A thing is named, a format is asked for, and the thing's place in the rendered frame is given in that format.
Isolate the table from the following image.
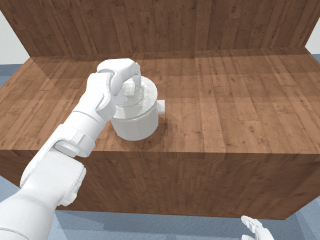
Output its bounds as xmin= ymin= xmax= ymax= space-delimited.
xmin=0 ymin=0 xmax=320 ymax=220

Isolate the lid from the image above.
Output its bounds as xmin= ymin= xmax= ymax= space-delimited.
xmin=112 ymin=76 xmax=158 ymax=121

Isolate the robot left hand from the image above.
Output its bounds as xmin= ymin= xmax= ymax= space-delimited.
xmin=97 ymin=58 xmax=142 ymax=105

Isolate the knob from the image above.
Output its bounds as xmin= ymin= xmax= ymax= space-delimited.
xmin=122 ymin=83 xmax=136 ymax=99

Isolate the robot right hand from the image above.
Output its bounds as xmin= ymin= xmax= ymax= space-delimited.
xmin=241 ymin=215 xmax=274 ymax=240

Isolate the robot left upper arm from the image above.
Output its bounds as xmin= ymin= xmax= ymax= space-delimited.
xmin=0 ymin=148 xmax=87 ymax=240

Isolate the pot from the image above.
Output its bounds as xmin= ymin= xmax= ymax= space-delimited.
xmin=110 ymin=100 xmax=165 ymax=141

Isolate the robot left forearm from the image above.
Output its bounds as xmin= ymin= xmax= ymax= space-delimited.
xmin=20 ymin=67 xmax=123 ymax=188

